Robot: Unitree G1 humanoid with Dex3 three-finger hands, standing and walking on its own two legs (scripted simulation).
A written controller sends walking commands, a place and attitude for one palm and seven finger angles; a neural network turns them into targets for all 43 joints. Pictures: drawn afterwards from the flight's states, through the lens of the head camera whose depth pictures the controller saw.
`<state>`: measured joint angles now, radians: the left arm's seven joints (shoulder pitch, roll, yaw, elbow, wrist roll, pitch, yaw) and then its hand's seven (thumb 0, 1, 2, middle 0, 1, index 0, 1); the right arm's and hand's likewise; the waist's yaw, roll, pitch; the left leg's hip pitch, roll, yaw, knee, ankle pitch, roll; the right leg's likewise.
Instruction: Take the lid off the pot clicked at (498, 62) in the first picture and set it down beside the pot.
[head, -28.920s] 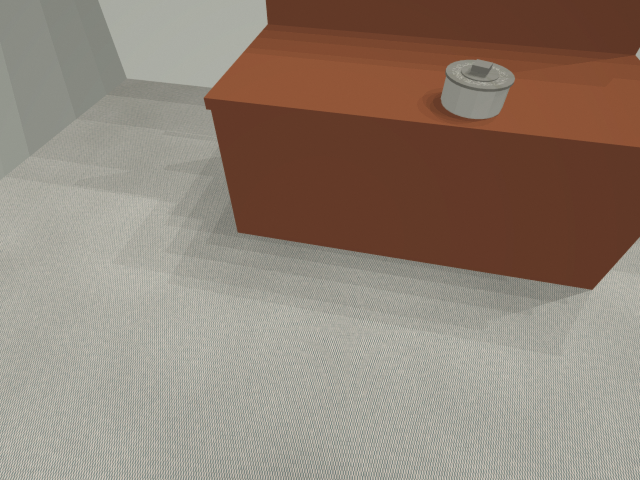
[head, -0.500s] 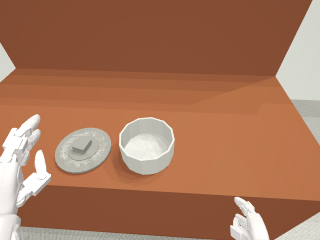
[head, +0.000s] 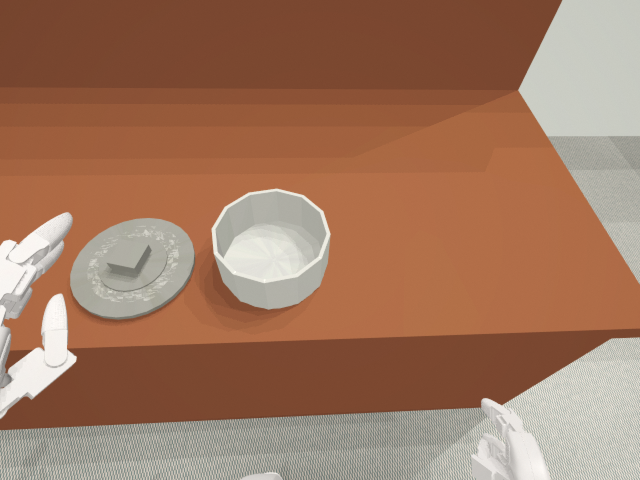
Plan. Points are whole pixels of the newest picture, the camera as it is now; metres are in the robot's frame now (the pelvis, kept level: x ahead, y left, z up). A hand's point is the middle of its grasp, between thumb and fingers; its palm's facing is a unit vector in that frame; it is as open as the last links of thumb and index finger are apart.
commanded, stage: step back with the hand held close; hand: left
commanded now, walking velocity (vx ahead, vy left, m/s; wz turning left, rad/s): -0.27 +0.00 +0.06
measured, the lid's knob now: (129, 256) +0.44 +0.34 -0.07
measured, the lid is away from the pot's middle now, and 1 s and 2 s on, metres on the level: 0.24 0.24 0.24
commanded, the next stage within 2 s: stop stepping back and stand still in 0.98 s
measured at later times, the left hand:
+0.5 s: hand out of the picture +0.14 +0.25 +0.16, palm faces +0.27 -0.82 -0.51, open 7.4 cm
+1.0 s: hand out of the picture +0.05 +0.24 +0.18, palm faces +0.38 -0.85 -0.38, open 7.4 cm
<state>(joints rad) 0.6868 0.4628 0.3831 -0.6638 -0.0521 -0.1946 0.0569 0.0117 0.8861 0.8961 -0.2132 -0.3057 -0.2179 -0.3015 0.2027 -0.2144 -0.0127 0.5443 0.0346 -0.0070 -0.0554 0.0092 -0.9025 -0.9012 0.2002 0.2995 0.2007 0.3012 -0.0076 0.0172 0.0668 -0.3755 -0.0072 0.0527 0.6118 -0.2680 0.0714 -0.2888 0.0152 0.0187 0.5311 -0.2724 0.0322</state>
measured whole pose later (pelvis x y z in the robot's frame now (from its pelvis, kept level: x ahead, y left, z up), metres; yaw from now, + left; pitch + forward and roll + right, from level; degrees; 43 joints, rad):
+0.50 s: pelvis -0.06 +0.02 -0.03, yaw -1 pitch -1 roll -4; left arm 0.61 0.46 0.44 -0.71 -0.04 -0.24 0.09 0.01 0.89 0.90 -0.21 -0.31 -0.22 -0.30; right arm 0.18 -0.19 0.01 0.52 0.04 -0.07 -0.03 0.01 -0.90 -0.90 0.20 0.30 0.20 0.30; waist -0.01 0.01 0.08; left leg -0.54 0.03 0.07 0.82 -0.28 0.10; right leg -0.44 -0.02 -0.05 0.72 -0.27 0.05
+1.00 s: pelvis -0.15 +0.01 -0.05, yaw -1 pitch -3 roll -4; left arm 0.47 0.47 0.48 -0.71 -0.07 -0.27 0.12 0.01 0.88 0.90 -0.21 -0.31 -0.22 -0.30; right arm 0.19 -0.16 -0.01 0.61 0.02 -0.10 -0.01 0.01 -0.90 -0.90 0.20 0.30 0.20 0.30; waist -0.02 -0.04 0.07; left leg -0.65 0.07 0.10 0.82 -0.14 0.10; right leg -0.47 0.06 0.01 1.06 -0.47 0.01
